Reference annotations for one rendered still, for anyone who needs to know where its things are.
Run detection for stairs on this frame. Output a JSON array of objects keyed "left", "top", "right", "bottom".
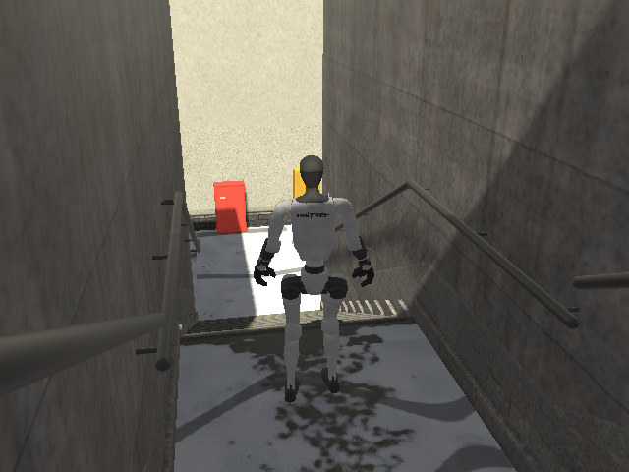
[{"left": 183, "top": 310, "right": 398, "bottom": 337}]

